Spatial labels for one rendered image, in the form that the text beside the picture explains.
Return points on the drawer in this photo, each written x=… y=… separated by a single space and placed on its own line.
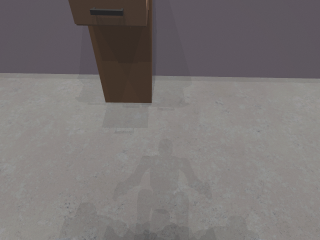
x=135 y=13

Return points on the cabinet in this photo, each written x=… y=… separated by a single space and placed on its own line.
x=124 y=61

